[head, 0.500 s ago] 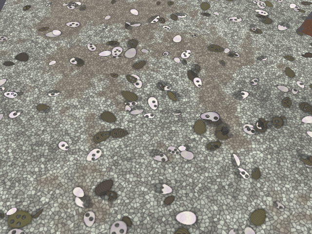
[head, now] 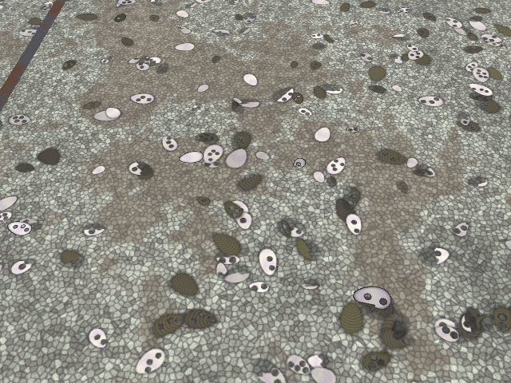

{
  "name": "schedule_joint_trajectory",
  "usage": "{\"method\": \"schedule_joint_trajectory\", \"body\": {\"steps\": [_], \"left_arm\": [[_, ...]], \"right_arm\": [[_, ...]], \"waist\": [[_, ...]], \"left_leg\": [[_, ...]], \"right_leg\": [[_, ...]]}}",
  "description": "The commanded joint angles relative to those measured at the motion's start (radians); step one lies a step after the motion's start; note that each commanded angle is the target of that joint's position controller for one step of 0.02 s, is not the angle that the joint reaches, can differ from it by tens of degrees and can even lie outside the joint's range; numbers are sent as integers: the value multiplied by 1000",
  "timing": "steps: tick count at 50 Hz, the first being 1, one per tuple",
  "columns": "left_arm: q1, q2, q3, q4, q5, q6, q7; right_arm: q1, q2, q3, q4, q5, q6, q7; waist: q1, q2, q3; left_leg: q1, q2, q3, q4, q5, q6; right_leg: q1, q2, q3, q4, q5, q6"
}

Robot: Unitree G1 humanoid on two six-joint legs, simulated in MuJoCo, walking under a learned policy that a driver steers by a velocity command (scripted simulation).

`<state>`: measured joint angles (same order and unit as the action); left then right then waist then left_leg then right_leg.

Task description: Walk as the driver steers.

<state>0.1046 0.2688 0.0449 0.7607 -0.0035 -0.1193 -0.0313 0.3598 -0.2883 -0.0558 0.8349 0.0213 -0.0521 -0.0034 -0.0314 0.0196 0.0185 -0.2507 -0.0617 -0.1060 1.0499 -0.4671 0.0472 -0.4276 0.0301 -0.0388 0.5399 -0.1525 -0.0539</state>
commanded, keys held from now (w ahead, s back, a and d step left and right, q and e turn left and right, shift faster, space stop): w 0.44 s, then w+e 0.12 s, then e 0.44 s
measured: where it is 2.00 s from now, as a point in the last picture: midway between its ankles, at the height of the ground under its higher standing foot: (252, 356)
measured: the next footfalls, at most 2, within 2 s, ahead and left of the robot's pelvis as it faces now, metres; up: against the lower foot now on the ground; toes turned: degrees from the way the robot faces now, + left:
left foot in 0.44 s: +0.41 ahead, +0.14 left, +0.00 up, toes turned +1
right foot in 0.92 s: +0.60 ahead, -0.10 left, +0.00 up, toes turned -14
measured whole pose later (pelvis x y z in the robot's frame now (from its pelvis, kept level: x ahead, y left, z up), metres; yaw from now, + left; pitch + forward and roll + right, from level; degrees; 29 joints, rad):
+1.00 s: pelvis +0.48 +0.01 +0.00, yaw -15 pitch +3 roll +1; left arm 0.14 0.29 0.07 0.68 0.01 -0.02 -0.03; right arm 0.14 -0.29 -0.06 0.80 0.00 -0.02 -0.02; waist 0.00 0.00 0.06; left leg -0.38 -0.01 0.02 1.14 -0.57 -0.04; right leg -0.49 0.04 0.00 0.57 -0.13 -0.08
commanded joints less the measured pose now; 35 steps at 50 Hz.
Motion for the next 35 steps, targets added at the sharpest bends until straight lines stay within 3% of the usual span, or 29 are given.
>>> {"method": "schedule_joint_trajectory", "body": {"steps": [1,2,3,6,9,12,15,17,19,20,21,22,23,24,25,26,27,28,31,33,35], "left_arm": [[158,123,32,-3,4,16,7],[128,99,23,-9,14,12,5],[115,98,21,-8,17,11,3],[127,129,29,11,5,2,6],[155,153,37,30,-1,10,18],[209,167,40,55,-12,19,24],[269,174,42,86,-18,32,25],[283,180,45,100,-20,45,29],[275,194,51,107,-21,56,34],[255,204,53,104,-22,60,36],[244,190,47,102,-19,65,38],[242,149,28,81,-2,63,41],[363,33,-9,58,3,42,33],[340,92,2,80,-17,21,25],[249,166,25,53,-45,12,21],[186,162,24,38,-45,11,22],[157,150,27,34,-32,18,26],[175,142,34,41,-25,34,29],[229,87,31,55,-19,75,40],[201,77,32,28,-9,83,42],[156,59,26,7,-4,80,30]], "right_arm": [[-107,-124,-22,-125,1,-40,6],[-104,-119,-29,-121,-11,-34,4],[-76,-100,-27,-113,-10,-27,4],[-83,-63,-17,-118,-17,-14,-1],[-180,-45,-8,-144,-21,-20,1],[-284,-25,1,-167,-15,-30,11],[-365,-31,2,-196,-5,-37,25],[-395,-43,0,-214,-4,-42,36],[-368,-65,-8,-214,-5,-46,43],[-307,-86,-18,-199,-8,-48,42],[-173,-124,-40,-158,-11,-48,36],[4,-186,-62,-120,-22,-45,26],[86,-287,-84,-105,-34,-39,20],[107,-196,-63,-102,-19,-33,20],[38,-151,-46,-107,-17,-33,17],[-28,-123,-36,-115,-21,-33,14],[-86,-91,-27,-114,-26,-37,17],[-125,-65,-19,-114,-33,-46,19],[-176,-76,-26,-95,-43,-68,21],[-193,-100,-34,-84,-45,-66,7],[-208,-110,-35,-81,-42,-53,-10]], "waist": [[92,-64,-49],[62,-73,-25],[40,-96,-23],[25,-100,-17],[50,-79,-4],[91,-77,11],[120,-79,32],[115,-87,41],[84,-101,22],[41,-109,-16],[-26,-94,-100],[-97,-38,-241],[-57,210,-378],[-92,220,-432],[-91,145,-253],[-63,82,-164],[-32,52,-87],[4,74,-58],[61,62,-18],[73,55,-13],[62,60,-17]], "left_leg": [[-500,126,9,185,91,-2],[-448,159,9,123,137,-4],[-401,170,15,93,158,-11],[-397,190,42,-19,223,-42],[-408,190,60,-216,397,-60],[-351,155,92,-400,541,-61],[-361,136,93,-483,552,-49],[-377,128,87,-522,491,-27],[-322,112,96,-550,417,0],[-223,86,120,-570,396,19],[-30,62,144,-590,413,48],[266,179,28,-536,459,105],[653,436,-425,-586,331,266],[669,478,-617,-706,189,295],[536,445,-463,-729,163,241],[394,402,-328,-753,202,203],[262,363,-238,-796,257,183],[177,333,-164,-834,304,163],[47,320,12,-863,733,168],[38,308,113,-856,886,160],[29,266,211,-851,884,136]], "right_leg": [[431,-319,466,-294,-151,-189],[349,-284,403,-321,-68,-175],[298,-265,364,-344,-14,-175],[250,-248,262,-394,133,-195],[263,-219,173,-411,211,-176],[275,-194,114,-408,206,-148],[357,-232,129,-381,190,-145],[430,-267,145,-343,224,-134],[479,-287,151,-286,323,-115],[482,-275,134,-212,467,-100],[447,-229,94,-57,582,-76],[281,-178,54,199,435,-40],[-142,-5,19,594,-105,33],[-280,3,156,741,-428,32],[-360,-51,167,785,-374,21],[-343,-104,140,744,-282,17],[-311,-132,130,679,-221,23],[-251,-159,141,636,-172,26],[-161,-144,137,586,-127,64],[-178,-136,121,492,-41,84],[-131,-126,76,332,101,84]]}}
Keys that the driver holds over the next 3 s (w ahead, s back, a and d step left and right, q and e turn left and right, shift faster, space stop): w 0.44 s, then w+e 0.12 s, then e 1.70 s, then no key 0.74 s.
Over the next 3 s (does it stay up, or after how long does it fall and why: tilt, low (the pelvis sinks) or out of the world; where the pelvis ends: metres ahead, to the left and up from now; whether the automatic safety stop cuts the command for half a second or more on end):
stays up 0.49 0.01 0.01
